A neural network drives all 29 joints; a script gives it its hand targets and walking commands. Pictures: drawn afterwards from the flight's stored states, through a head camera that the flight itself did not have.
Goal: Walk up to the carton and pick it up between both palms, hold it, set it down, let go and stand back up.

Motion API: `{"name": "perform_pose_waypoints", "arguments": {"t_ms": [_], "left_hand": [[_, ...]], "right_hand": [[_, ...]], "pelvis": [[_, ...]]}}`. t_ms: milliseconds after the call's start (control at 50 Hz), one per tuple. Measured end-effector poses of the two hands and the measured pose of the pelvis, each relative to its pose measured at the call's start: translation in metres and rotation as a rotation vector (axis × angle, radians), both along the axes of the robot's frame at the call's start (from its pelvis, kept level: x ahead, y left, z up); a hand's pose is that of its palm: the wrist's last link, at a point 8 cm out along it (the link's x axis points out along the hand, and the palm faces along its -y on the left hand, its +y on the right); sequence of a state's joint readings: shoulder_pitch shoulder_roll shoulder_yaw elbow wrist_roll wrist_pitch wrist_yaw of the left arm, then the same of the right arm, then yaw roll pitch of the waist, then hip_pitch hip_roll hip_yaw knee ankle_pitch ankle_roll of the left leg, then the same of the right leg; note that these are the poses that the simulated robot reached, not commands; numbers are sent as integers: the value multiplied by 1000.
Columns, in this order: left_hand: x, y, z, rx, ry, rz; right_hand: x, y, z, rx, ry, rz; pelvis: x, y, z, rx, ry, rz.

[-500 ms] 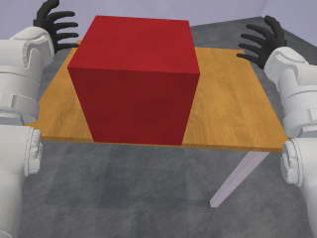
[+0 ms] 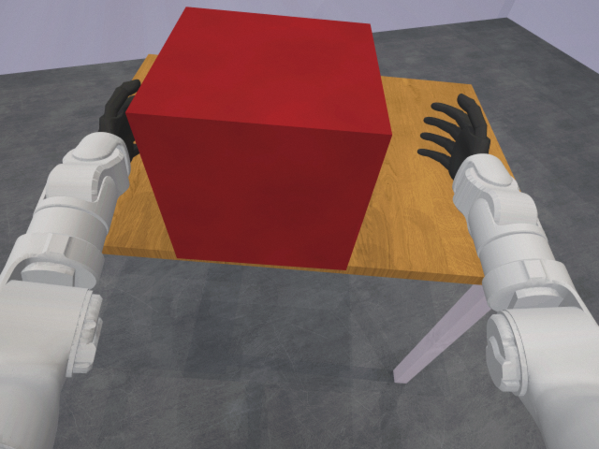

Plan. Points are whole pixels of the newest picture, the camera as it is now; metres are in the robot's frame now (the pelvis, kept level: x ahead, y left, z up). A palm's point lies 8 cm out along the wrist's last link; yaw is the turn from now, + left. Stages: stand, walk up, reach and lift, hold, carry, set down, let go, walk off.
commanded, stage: reach and lift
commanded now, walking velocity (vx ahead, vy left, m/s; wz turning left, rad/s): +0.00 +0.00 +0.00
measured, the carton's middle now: (270, 145) +0.54 +0.03 +0.10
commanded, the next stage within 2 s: none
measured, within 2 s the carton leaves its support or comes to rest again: neither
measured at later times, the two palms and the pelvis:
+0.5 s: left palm (126, 147) +0.47 +0.22 +0.15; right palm (449, 175) +0.45 -0.21 +0.14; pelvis +0.00 +0.00 -0.01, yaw -1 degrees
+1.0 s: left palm (144, 153) +0.46 +0.20 +0.15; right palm (431, 171) +0.44 -0.18 +0.15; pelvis +0.00 +0.01 -0.01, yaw -1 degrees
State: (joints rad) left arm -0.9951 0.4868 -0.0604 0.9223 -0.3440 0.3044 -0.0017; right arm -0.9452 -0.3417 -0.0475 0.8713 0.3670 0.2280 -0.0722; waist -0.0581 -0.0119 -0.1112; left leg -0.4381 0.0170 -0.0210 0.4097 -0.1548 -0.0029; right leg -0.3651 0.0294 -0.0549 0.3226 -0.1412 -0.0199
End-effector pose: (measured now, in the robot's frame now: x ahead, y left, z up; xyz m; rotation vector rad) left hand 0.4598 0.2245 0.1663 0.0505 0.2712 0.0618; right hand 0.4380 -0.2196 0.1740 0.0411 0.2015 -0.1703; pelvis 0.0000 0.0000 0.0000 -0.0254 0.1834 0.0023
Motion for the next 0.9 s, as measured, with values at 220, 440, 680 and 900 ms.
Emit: {"name": "perform_pose_waypoints", "arguments": {"t_ms": [220,440,680,900], "left_hand": [[7,-3,-7,11,1,24],[7,-3,-17,11,-40,23],[6,-3,-20,-2,-75,29],[1,-18,-20,13,-59,8]], "right_hand": [[-7,-29,-21,-13,86,-70],[3,-4,-37,-18,40,12],[6,17,-39,-27,41,-13],[1,23,-19,3,-5,-9]], "pelvis": [[2,0,-3,6,22,-16],[1,1,-6,12,50,-17],[2,1,-5,1,63,-4],[1,6,-5,-6,45,-13]]}}
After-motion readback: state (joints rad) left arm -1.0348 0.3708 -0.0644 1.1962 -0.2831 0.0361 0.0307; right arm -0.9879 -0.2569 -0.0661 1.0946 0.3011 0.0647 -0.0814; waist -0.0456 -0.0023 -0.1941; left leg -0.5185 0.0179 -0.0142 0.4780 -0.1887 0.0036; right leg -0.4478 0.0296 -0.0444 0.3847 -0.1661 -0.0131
